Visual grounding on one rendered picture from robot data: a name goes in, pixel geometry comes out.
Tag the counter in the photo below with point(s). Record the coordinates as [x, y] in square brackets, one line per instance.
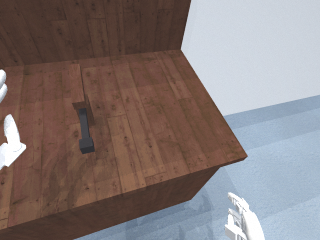
[158, 135]

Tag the right robot hand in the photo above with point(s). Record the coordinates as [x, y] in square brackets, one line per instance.
[247, 224]

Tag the tap lever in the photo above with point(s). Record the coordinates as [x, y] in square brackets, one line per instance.
[86, 144]

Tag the left robot hand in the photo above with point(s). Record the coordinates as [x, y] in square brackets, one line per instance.
[11, 151]

